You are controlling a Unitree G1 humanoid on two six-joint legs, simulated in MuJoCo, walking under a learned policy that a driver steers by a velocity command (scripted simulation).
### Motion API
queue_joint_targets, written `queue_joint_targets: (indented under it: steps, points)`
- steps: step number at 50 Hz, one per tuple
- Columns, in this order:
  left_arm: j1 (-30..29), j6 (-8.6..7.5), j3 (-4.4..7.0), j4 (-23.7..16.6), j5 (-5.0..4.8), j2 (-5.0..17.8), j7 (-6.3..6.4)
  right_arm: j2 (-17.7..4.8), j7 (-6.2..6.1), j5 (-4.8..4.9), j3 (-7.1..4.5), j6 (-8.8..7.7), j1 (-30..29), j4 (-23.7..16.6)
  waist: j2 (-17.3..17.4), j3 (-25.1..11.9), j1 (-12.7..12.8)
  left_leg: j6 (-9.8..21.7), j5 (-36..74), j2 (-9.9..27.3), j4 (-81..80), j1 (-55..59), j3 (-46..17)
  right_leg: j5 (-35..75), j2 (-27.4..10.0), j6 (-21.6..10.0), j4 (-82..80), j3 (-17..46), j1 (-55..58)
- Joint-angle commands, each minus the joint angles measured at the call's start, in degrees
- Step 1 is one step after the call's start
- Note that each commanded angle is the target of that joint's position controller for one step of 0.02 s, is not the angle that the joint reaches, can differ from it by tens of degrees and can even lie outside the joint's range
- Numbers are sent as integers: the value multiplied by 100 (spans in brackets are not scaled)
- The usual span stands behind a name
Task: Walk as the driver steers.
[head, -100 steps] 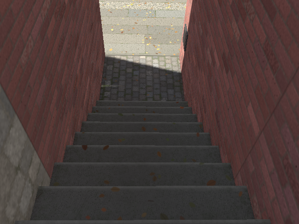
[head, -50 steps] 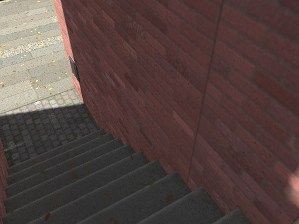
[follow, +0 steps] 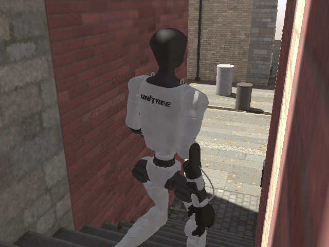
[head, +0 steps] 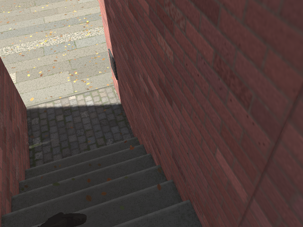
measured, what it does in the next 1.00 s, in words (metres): goes down, turning left: left foot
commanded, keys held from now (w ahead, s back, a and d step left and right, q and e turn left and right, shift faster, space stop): q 0.88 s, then no key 0.08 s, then e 0.04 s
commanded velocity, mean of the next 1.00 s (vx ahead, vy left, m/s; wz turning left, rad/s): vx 0.02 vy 0.00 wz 0.56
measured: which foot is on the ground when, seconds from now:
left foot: up 0.00-0.56, down 0.58-1.00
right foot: down 0.00-0.58, up 0.60-1.00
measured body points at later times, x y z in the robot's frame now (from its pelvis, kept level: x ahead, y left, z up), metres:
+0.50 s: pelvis +0.01 +0.00 -0.05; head +0.04 -0.01 +0.40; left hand -0.01 +0.28 -0.16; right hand +0.33 -0.12 -0.08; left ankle +0.03 +0.16 -0.67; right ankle +0.09 -0.12 -0.77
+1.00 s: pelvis +0.01 +0.03 -0.05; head +0.00 +0.09 +0.40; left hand +0.11 +0.30 -0.14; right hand +0.21 -0.16 -0.13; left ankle +0.01 +0.14 -0.77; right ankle +0.08 -0.10 -0.44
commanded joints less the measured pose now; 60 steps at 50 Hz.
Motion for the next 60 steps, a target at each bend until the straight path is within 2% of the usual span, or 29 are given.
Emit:
queue_joint_targets:
  steps: [1,2,3,4,5,7,11,18,22,23,25,26,28,29,30,31,32,33,34,35,38,41,43,45,48,52,55,58,60]
  points:
    - [2831,253,168,839,175,1169,-49,17,99,231,-42,-46,811,-319,-1452,-1249,709,-759,-722,-88,3965,-3831,-552,6035,-2440,-1187,1615,1841,4272]
    - [2259,292,51,625,92,856,-38,-209,47,139,-81,34,437,-535,-739,-1233,628,-800,-33,181,3567,-3805,-444,4073,-2199,-1356,1262,1638,3543]
    - [1815,331,15,482,63,920,46,-323,-35,101,-130,142,-63,-786,-454,-1122,561,-849,370,209,3868,-3863,-173,3042,-2142,-1372,905,1535,3040]
    - [1339,367,111,530,72,1419,178,-204,-113,145,-82,289,-562,-1302,-740,-959,242,-747,1186,420,4376,-4029,17,1399,-2600,-1834,331,2363,2112]
    - [1028,430,2,328,121,1140,297,-613,-211,75,-161,488,-988,-1577,-190,-519,158,-605,2286,450,3663,-3981,-30,-351,-2266,-1749,48,2024,1121]
    - [710,570,-206,182,216,987,540,-669,-229,64,-191,650,-1375,-1996,-445,-298,164,-612,3177,383,3947,-3815,69,-940,-1986,-1396,-1,1365,221]
    - [1351,773,-497,101,122,686,767,-329,-198,32,-40,580,-1601,-2597,-730,57,351,-801,4146,221,3689,-4190,457,18,-1327,-1362,507,148,17]
    - [2268,757,-229,-146,130,1201,996,-305,-34,-90,138,564,-2857,-3441,-637,-214,797,-1048,3577,560,3166,-4889,536,-407,-1626,-1654,878,326,1308]
    - [1824,789,22,-280,180,1393,1072,-253,205,-66,305,485,-3528,-3722,-721,-283,791,-559,4056,1583,-956,-3817,529,-1996,-1656,-1460,515,118,1365]
    - [1638,759,166,-264,181,1567,1013,-299,253,-31,282,399,-3461,-3611,-580,-275,818,-329,4151,1628,-2211,-2938,795,-2577,-1619,-1410,372,6,1012]
    - [1619,718,366,-165,-89,1835,869,-248,302,198,204,363,-2831,-3242,-1043,-316,678,-201,3392,1160,-2836,-752,1775,-3651,-1529,-1377,-198,-250,-54]
    - [1465,713,412,-165,-187,1825,841,-310,341,241,156,392,-2236,-3023,-1209,-241,398,-18,3202,1230,-3538,-312,1657,-4146,-1472,-1278,-101,-355,-159]
    - [1545,729,416,-63,-264,1485,849,-577,354,188,-29,428,-1463,-2592,-628,-132,174,294,2776,989,-4662,586,1804,-4873,-1283,-899,570,-735,-455]
    - [1608,734,384,30,-321,1210,801,-829,380,130,-163,395,-868,-2323,386,70,-21,592,2958,1109,-5588,1208,1110,-4968,-919,-523,2173,-1194,-1052]
    - [1312,659,303,-295,-214,668,715,-1478,410,-13,-294,292,-418,-2263,2439,564,137,1297,5463,2391,-5323,2314,-1645,-6189,-294,84,5318,-1213,-4142]
    - [-186,326,338,-970,-274,981,618,-2199,593,-206,-481,-5,193,-2298,2426,43,-692,2339,4386,3262,-7164,1981,-4376,-6252,588,55,6172,631,-5278]
    - [-816,263,430,-1048,-416,1052,710,-1908,586,-343,-424,-89,-119,-2214,1503,643,-466,2300,2842,3262,-7397,1552,-4122,-5403,657,82,6655,1202,-5978]
    - [-777,294,421,-1006,-320,1069,756,-1682,460,-227,-331,28,-496,-2164,1722,830,-185,1943,2631,3070,-7227,1332,-3298,-4843,639,64,6716,941,-6155]
    - [-304,453,474,-737,-121,1077,774,-1216,377,-160,-126,207,-883,-2244,1675,616,178,1486,2810,2767,-6879,927,-2597,-4371,600,77,6986,641,-5706]
    - [255,619,507,-511,-41,1032,772,-1025,355,-138,6,337,-1324,-2296,1730,501,510,1160,3076,2419,-6622,56,-1890,-3850,706,153,7688,166,-5092]
    - [864,976,358,-388,-195,475,700,-1071,268,-362,257,348,-1982,-2432,1000,196,954,1047,3878,1813,-6463,-2077,-1019,-2736,1066,229,9714,-432,-3467]
    - [464,1013,134,-838,-177,148,754,-1045,102,-146,407,349,-1486,-2246,771,38,641,1179,5289,1804,-5843,-1373,-909,-2791,1135,391,10937,-630,-3945]
    - [-10,1031,14,-1201,-80,-12,820,-961,-7,-212,470,373,-955,-2140,616,-155,305,1344,6087,1868,-5473,-442,-1172,-2859,1115,566,11168,-550,-4548]
    - [-316,1033,-61,-1476,-35,-74,855,-1015,-132,-238,438,388,-648,-2052,655,-449,77,1425,6207,1967,-5338,519,-1485,-3130,1123,705,11165,-391,-4921]
    - [-400,1016,-42,-1657,-162,107,803,-1206,-246,-279,344,308,-564,-1992,853,-697,24,1551,6241,2159,-5266,1035,-1780,-3402,1198,769,10597,130,-4712]
    - [-345,1048,-38,-1672,-293,117,715,-1111,-351,-260,336,322,-640,-1914,988,-499,39,1605,5528,2205,-5308,809,-1643,-3364,1327,776,9325,554,-4186]
    - [-329,1012,-62,-1708,-351,122,563,-1280,-376,-248,198,352,-767,-1916,1255,-184,122,1521,4505,2192,-5803,722,-1647,-3509,902,552,7183,428,-3642]
    - [-197,940,-39,-1544,-347,312,385,-1447,-335,-173,28,401,-1362,-2008,1329,111,187,1377,3566,2170,-6578,-250,-1449,-3453,291,0,3918,3,-1645]
    - [722,924,-3,-1150,-351,264,348,-1529,-158,-234,-51,371,-1241,-1799,1748,2,428,1458,3448,2122,-7222,-1623,-1039,-3625,621,-252,3564,-825,932]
